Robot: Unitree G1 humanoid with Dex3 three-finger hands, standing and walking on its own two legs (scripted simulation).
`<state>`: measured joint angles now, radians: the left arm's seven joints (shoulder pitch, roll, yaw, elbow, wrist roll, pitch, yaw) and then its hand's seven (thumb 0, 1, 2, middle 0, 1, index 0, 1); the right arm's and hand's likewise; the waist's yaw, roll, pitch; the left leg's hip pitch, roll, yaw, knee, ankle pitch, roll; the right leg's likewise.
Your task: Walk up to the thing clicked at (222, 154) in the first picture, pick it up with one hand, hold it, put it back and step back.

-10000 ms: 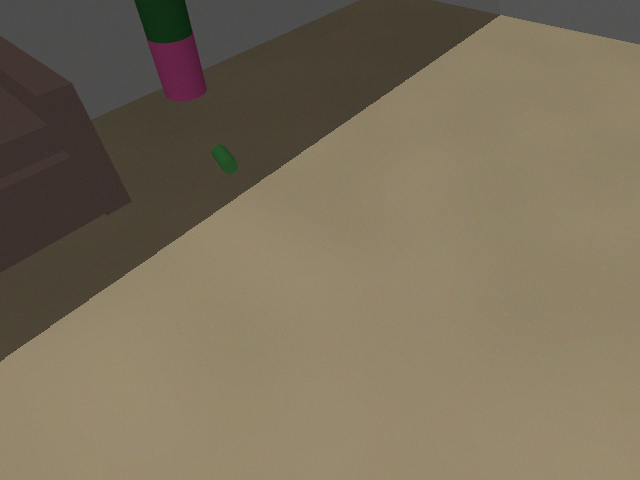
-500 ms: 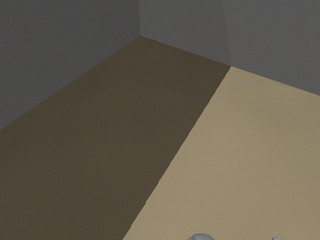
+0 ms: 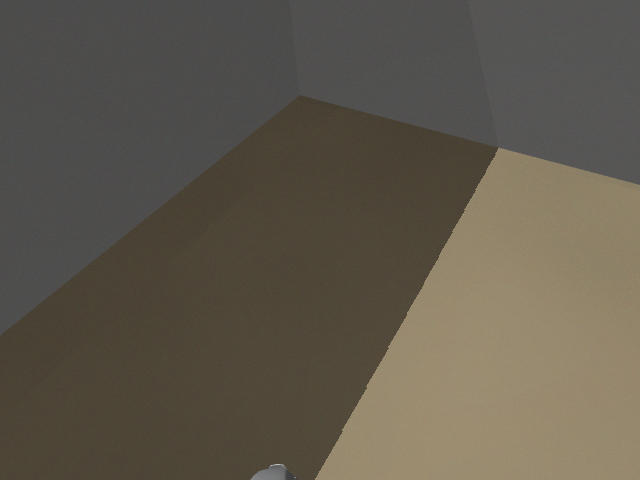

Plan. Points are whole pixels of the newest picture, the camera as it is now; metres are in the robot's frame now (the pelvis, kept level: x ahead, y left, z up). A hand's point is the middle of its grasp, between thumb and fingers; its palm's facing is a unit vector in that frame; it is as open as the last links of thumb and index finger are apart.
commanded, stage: walk up
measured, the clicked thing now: out of the picture -0.67 +0.97 -0.73
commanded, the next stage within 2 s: stand in 1.94 s
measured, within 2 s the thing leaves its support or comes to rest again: neither
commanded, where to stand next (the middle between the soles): +0.43 +0.04 m, yaw -2 degrees
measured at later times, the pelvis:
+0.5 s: pelvis +0.17 +0.04 -0.01, yaw -2 degrees
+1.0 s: pelvis +0.30 +0.07 -0.02, yaw -2 degrees
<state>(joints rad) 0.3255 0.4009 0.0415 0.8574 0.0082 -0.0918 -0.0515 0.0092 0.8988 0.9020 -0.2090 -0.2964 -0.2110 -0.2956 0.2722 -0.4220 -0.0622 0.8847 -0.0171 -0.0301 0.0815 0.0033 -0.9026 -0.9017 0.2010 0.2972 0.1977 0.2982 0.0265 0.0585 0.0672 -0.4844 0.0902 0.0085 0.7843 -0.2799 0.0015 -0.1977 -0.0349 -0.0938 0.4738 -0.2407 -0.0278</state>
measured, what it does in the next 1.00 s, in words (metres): walks ahead: left foot, then right foot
